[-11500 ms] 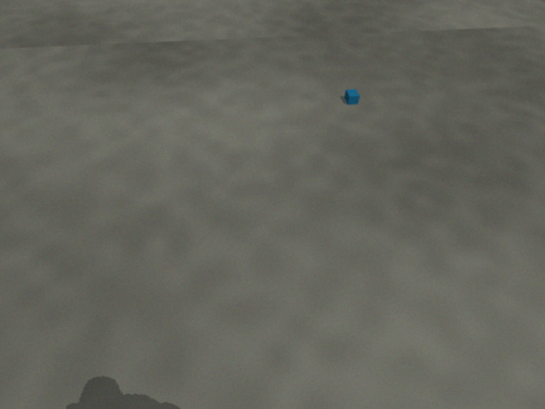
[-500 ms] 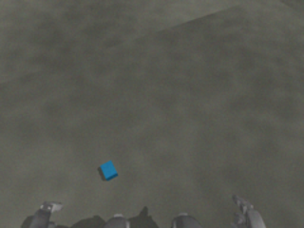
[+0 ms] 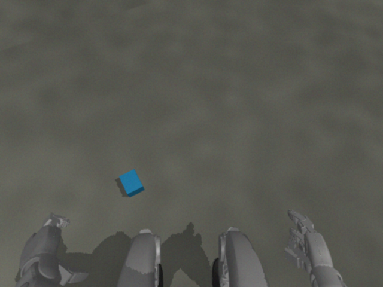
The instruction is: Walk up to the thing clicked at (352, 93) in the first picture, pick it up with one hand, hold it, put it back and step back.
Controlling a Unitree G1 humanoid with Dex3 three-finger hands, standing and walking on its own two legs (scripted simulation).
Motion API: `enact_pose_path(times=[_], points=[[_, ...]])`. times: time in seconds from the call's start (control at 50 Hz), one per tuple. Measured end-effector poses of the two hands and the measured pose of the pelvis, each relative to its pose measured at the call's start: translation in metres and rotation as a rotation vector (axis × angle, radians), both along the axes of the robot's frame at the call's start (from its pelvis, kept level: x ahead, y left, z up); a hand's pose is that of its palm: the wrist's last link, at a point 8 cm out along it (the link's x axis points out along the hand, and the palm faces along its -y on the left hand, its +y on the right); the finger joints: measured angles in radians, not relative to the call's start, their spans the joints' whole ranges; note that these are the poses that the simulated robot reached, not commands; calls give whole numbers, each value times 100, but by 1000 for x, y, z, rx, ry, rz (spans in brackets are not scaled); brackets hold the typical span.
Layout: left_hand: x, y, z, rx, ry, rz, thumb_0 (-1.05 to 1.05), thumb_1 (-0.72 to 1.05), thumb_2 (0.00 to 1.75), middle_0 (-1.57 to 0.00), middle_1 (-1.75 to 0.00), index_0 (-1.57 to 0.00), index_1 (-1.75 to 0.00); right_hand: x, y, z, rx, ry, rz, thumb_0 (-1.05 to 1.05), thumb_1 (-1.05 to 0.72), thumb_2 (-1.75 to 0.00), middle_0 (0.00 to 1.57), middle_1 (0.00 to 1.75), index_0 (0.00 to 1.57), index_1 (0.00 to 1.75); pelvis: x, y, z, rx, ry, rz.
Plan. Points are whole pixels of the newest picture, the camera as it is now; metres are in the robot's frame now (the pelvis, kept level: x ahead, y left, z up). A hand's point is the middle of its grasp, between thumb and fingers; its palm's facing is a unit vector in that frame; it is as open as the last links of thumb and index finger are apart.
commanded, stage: rise first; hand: left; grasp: from above
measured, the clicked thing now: (132, 183) +0.48 +0.23 -0.58
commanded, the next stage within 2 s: none
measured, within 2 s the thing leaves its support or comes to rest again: neither
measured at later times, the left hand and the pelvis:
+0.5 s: hand (91, 206) +0.33 +0.30 -0.32, palm faces -0.33 -0.16 -0.93, open 13.6 cm; pelvis -0.06 -0.01 -0.18, yaw -3 degrees
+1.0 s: hand (106, 192) +0.40 +0.28 -0.41, palm faces -0.35 -0.22 -0.91, open 13.8 cm; pelvis -0.06 +0.01 -0.25, yaw -5 degrees
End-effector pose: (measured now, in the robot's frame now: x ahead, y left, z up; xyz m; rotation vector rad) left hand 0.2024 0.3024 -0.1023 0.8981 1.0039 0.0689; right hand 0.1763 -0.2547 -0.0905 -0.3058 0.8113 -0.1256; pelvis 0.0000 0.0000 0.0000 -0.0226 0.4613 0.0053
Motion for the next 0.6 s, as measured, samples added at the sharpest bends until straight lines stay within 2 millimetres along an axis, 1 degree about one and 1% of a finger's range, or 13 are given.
enact_pose_path(times=[0.08,0.16,0.24,0.32,0.38,0.44,0.52,0.6], points=[[27,-2,-33,110,-46,-110,0,-56,99,-9,-105,-8,-105,-10,-10,-46,-5,53,-9,1,-91,-90,21,30,21,30,-10,-2,-36,2,59,-3],[53,-5,-65,221,-95,-173,0,-55,100,-9,-105,-8,-105,-27,-18,-94,-2,130,-19,1,-90,-90,21,30,21,30,-22,-5,-71,4,106,-8],[77,-7,-96,302,-114,-225,0,-54,100,-9,-106,-8,-106,-53,-22,-139,4,215,-21,0,-90,-90,21,30,20,30,-35,-7,-104,2,135,-13],[99,-8,-121,379,-139,-275,0,-52,99,-9,-108,-10,-107,-83,-23,-176,7,294,-26,0,-90,-90,21,30,20,30,-48,-10,-135,-2,142,-19],[114,-7,-135,421,-163,-295,0,-50,97,-10,-110,-11,-108,-107,-23,-197,8,345,-35,1,-90,-90,21,30,20,30,-56,-10,-154,-5,140,-26],[124,-7,-149,447,-172,-300,0,-49,96,-10,-111,-12,-108,-129,-21,-212,8,389,-46,1,-90,-89,21,30,20,29,-62,-10,-169,-11,139,-32],[135,-7,-169,464,-165,-309,0,-47,95,-10,-112,-12,-109,-155,-19,-224,3,434,-64,0,-89,-89,21,30,21,29,-66,-7,-186,-21,141,-36],[145,-11,-188,453,-166,-295,0,-46,94,-10,-112,-13,-108,-175,-16,-232,-3,471,-74,0,-89,-89,21,30,20,29,-67,-2,-199,-32,142,-38]])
